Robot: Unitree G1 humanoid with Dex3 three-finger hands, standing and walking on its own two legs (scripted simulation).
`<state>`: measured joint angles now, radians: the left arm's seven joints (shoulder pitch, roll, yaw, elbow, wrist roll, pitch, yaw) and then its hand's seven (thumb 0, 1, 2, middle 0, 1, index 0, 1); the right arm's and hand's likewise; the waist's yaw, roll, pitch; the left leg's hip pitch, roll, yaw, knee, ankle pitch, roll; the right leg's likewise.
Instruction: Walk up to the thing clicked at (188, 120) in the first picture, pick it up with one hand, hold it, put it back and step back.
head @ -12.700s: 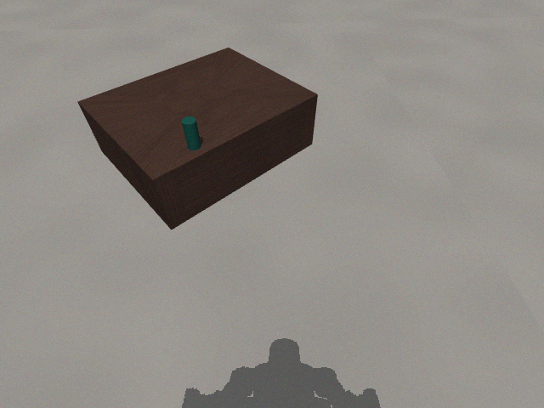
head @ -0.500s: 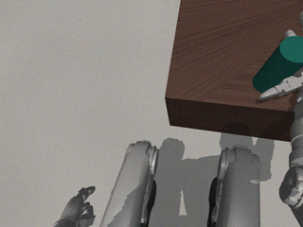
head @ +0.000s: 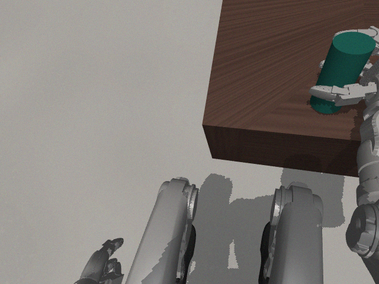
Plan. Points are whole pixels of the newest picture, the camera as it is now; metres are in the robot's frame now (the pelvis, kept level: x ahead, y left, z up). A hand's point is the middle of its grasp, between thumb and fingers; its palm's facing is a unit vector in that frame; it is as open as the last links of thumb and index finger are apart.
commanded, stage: close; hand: right
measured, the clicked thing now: (337, 76) +0.50 -0.23 +0.00
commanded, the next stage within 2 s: settle in 0.02 s
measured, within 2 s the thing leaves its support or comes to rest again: neither
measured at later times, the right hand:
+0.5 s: hand (341, 69) +0.50 -0.23 +0.02, palm faces +0.10 +0.99 -0.03, open 9.6 cm
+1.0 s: hand (374, 40) +0.51 -0.24 +0.09, palm faces +0.12 +0.99 -0.01, open 9.6 cm
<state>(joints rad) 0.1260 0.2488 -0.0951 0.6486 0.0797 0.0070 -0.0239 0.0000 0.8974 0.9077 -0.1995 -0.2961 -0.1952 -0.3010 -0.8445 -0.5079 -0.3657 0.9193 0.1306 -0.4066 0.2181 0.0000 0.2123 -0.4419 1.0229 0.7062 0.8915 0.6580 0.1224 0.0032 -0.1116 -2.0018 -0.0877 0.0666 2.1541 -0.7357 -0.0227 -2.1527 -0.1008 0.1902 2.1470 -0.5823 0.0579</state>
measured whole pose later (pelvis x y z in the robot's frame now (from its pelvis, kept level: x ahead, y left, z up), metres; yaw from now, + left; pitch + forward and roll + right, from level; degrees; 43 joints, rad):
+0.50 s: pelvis +0.01 +0.00 +0.03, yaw -1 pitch +34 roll +6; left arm 0.14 0.24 -0.04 0.68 0.05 0.03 -0.01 0.00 0.89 0.91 -0.20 -0.29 -0.19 -0.30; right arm -0.76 -0.47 -0.35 0.78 0.12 -0.32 0.18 0.04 0.30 -0.95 0.91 1.13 0.76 1.04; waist 0.13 -0.01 -0.11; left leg -1.93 -0.08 0.05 2.07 -0.75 -0.02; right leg -2.07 -0.11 0.17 2.06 -0.60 0.06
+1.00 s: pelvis +0.02 +0.00 +0.09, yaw -3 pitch +35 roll +5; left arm 0.16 0.25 0.00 0.67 0.04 0.00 0.00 0.00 0.91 0.90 -0.19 -0.29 -0.19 -0.29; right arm -0.77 -0.45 -0.38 0.87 0.13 -0.36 0.22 0.04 0.30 -0.97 0.90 1.15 0.75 1.06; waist 0.13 -0.02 -0.16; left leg -1.77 -0.06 0.03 1.89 -0.73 -0.02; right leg -1.91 -0.11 0.12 1.87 -0.59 0.05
